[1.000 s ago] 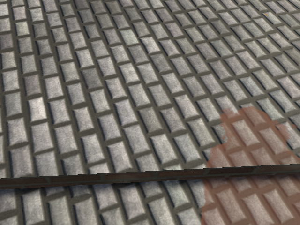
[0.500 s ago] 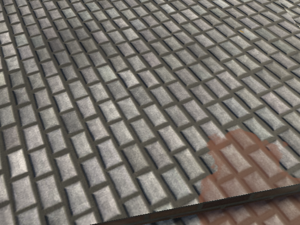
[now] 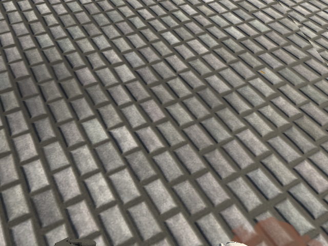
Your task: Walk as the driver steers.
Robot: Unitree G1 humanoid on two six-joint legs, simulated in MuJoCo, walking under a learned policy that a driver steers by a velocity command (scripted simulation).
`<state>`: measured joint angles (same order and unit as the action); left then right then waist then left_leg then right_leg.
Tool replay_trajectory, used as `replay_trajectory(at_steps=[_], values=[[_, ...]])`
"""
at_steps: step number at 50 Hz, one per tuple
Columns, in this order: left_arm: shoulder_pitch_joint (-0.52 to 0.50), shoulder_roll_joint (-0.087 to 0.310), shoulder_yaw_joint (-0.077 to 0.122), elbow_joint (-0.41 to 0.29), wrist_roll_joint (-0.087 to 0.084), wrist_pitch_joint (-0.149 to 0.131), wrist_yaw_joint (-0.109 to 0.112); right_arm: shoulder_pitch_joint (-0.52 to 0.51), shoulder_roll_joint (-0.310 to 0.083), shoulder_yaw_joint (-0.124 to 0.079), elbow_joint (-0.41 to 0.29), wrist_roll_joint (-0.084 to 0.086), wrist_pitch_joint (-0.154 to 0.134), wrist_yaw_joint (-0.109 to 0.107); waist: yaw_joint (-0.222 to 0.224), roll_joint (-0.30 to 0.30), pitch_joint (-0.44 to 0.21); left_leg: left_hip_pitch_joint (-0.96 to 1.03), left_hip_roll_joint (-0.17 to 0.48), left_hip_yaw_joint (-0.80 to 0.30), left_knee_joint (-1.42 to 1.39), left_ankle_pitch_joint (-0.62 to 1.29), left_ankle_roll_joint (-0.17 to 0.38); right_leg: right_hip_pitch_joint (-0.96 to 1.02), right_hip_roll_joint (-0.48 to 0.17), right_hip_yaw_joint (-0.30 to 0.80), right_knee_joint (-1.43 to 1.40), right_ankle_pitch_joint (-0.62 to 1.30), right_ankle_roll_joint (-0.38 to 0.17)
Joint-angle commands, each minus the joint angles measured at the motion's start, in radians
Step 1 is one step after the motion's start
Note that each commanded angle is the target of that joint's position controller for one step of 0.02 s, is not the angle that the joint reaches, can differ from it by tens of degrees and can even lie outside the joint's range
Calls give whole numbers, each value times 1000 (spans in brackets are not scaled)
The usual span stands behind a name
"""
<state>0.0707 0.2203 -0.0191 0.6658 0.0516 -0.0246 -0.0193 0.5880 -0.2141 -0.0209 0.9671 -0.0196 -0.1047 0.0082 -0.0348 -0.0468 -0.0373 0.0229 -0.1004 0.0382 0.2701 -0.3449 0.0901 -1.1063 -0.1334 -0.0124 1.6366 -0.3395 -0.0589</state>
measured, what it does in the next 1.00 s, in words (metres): climbs, turning left: right foot 0.11 m higher, then left foot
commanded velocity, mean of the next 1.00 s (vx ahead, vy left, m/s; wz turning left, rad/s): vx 0.99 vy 0.00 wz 0.82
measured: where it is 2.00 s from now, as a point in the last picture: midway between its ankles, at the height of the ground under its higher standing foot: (55, 83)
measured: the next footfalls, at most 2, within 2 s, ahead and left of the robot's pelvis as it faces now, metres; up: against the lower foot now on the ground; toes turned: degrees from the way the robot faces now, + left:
right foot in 0.14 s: +0.38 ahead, -0.12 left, +0.11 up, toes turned +0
left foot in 0.60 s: +0.74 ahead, +0.13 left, +0.11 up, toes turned +29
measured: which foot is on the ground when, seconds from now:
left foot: down 0.00-0.16, up 0.18-0.58, down 0.60-1.00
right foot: up 0.00-0.12, down 0.14-0.60, up 0.62-0.98, down 1.00-1.00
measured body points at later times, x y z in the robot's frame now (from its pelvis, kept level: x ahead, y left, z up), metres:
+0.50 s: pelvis +0.48 +0.02 +0.10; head +0.50 +0.03 +0.55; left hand +0.34 +0.24 -0.03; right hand +0.81 -0.10 +0.06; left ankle +0.65 +0.15 -0.55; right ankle +0.34 -0.12 -0.62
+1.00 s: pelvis +0.94 +0.21 +0.09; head +0.96 +0.24 +0.54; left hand +1.01 +0.55 +0.05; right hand +1.13 -0.03 -0.02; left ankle +0.71 +0.11 -0.61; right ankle +1.16 +0.22 -0.62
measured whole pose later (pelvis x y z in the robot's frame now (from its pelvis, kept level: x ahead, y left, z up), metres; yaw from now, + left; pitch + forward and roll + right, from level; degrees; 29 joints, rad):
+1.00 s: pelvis +0.94 +0.21 +0.09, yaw +49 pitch +3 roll +0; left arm -0.06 0.24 -0.02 0.54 0.03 -0.07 0.00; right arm 0.48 -0.33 -0.09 0.83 0.00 -0.07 0.01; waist -0.14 -0.01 0.02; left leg 0.08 -0.17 -0.30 0.52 -0.50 0.16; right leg -0.56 -0.04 0.06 0.52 -0.06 0.02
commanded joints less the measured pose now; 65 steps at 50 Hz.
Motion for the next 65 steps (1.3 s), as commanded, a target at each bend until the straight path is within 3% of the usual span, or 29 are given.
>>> replay_trajectory(at_steps=[1, 3, 6, 7, 9, 10, 12, 14, 19, 22, 25, 28, 29, 30, 31, 32, 33, 34, 37, 46, 48, 50, 51, 52, 53, 55, 59, 64, 65], values=[[-308, -3, -42, -232, -11, -26, 5, -7, -127, -8, -36, 1, -11, -26, 25, 38, 248, -180, 278, -235, -287, 212, 172, -222, -4, -94, -13, -159, 1], [-260, -9, -49, -233, -5, -25, -19, -41, -93, 5, -36, 29, 4, -37, 40, -9, 157, -286, 235, -142, -356, 604, 147, 252, 29, -134, -343, 40, -37], [184, 78, 7, -119, -28, -25, 9, -76, -317, -49, -54, 28, -14, -19, 257, 188, -220, -188, 284, -145, 152, 1679, 135, 958, 206, -100, -524, -34, -45], [362, 132, 42, -74, -30, -23, 24, -141, -353, -79, -53, 18, -16, -10, 355, 204, -309, -139, 282, -159, 453, 1601, 94, 1059, 187, -3, -677, -80, -59], [453, 348, 118, 9, -1, -42, 23, -164, -109, -51, -201, 47, -48, 23, 226, -343, -449, -561, -13, -184, 1231, 205, 31, 1293, -252, 913, -1269, -383, -59], [291, 272, 116, -7, -3, -40, 11, -141, -95, -51, -202, 32, -41, 25, 125, -164, -383, -668, 60, -217, 1422, 258, 38, 1219, -304, 968, -1307, -382, -95], [235, 79, 82, 74, -9, -61, 7, -266, -26, -41, -242, -1, -9, 20, 83, 90, -64, -778, 153, -135, 1462, 277, 55, 934, -261, 628, -1237, -394, -109], [281, -34, 56, 171, 9, -77, 13, -364, 51, -21, -315, -8, 33, 32, 44, 27, 30, -888, 175, -129, 1608, 188, 74, 831, -232, 411, -1257, -243, -78], [168, 12, 66, 209, -16, -123, 3, -480, -27, -25, -400, 3, 108, 34, -61, 1, 194, -808, 183, -86, 1099, 294, 41, 640, -92, -160, -1496, 137, 76], [227, 70, 79, 220, -39, -137, 26, -487, -44, -26, -377, 3, 110, 50, -49, 28, 157, -645, 133, 95, 731, 457, 61, 809, 17, -338, -1537, 353, 60], [322, 190, 107, 195, -38, -115, 43, -503, -83, -36, -361, 19, 88, 64, -39, -13, 77, -512, 56, 206, 508, 427, 75, 1109, -47, -338, -1427, 1038, 31], [269, 266, 140, 139, -27, -54, 56, -205, -185, -82, -287, 19, 94, 41, -193, -111, -76, -229, 3, 173, 448, 273, 128, 1221, -119, -292, -1003, 1392, 24], [230, 272, 149, 114, -23, -38, 53, -30, -227, -112, -227, 20, 96, 24, -262, -86, -129, -29, -9, 111, 384, 169, 157, 1117, -114, -258, -712, 1276, 4], [160, 220, 143, 88, -29, -34, 42, -44, -247, -140, -211, 39, 105, 7, -275, 64, -67, 74, 20, -7, 269, 126, 210, 898, 44, -242, -302, 625, 23], [169, 12, 91, 29, 6, -41, 29, -159, -282, -131, -217, 23, 100, 11, -90, 214, 76, 96, 114, -247, 421, 423, 235, 477, 160, -148, 14, -163, 40], [233, 23, 79, -109, -22, -68, 24, -208, -363, -143, -276, -5, 108, 10, -13, 252, -187, 307, 274, -755, 156, 148, 454, 269, 195, 50, 102, -150, 78], [189, 96, 79, -97, -13, -100, 24, -205, -308, -138, -289, -18, 103, -2, -33, 84, -120, 253, 353, -931, -59, -133, 423, 182, 128, 115, 17, -95, 79], [117, 139, 82, -98, -14, -110, 24, -207, -246, -122, -267, -12, 89, -10, -15, -48, -10, 115, 327, -872, -81, -138, 372, 207, 85, 129, -98, -27, 82], [94, 138, 70, -86, 22, -62, 29, -218, -202, -92, -246, 8, 37, -18, 63, -117, 103, -219, 205, -620, -48, 166, 301, 374, 20, 115, -310, -29, 124], [-164, 96, 27, -185, -27, -41, 5, -146, -255, -104, -203, 29, 24, 0, -48, 96, 60, -249, 84, -437, 15, 632, 134, 746, 118, 15, -1063, 425, 94], [-29, 170, 58, -148, -29, -49, 25, -164, -293, -114, -206, 21, 21, -3, 22, 102, -47, -159, 83, -447, 225, 863, 84, 922, 167, 28, -1100, 307, 77], [378, 258, 108, -43, -16, -57, 55, -240, -273, -104, -217, 1, 5, 3, 243, 83, -227, -279, 62, -361, 684, 804, 52, 1302, 86, 35, -1042, 161, 32], [517, 315, 124, -4, 19, -62, 65, -228, -110, -61, -246, 1, -7, 0, 244, -143, -308, -512, -30, -282, 1052, 96, 37, 1495, -145, 380, -1086, -172, -25], [414, 366, 138, 13, 18, -62, 40, -68, -86, -39, -273, 39, -6, 7, 96, -420, -364, -707, -89, -235, 1198, -108, 16, 1509, -282, 979, -1358, -300, -155], [266, 237, 123, -22, 5, -56, 24, -158, -144, -38, -246, 3, 11, -2, 84, -195, -178, -794, 12, -205, 1204, -17, 28, 1371, -227, 913, -1379, -430, -177], [251, 152, 104, 24, -9, -56, 12, -363, -162, -35, -292, -31, 15, 17, 95, 44, -18, -751, 64, -179, 1090, 40, 10, 1120, -122, 624, -1373, -180, -162], [347, 144, 94, 126, -37, -76, 12, -467, -109, 0, -398, -63, 28, 32, 23, -28, 85, -794, 149, -136, 871, -45, -50, 976, -63, 504, -1409, 185, -188], [327, 254, 131, 129, -48, -65, 3, -542, -101, 32, -425, -17, 11, 46, 12, -51, 48, -273, 45, -22, 384, 353, -94, 716, 52, 274, -1430, 654, -91], [301, 266, 138, 86, -127, -78, 29, -549, -167, -5, -425, 36, -12, 19, -8, -10, 30, -227, 63, -119, 291, 402, -88, 754, 40, 306, -1360, 580, -82]])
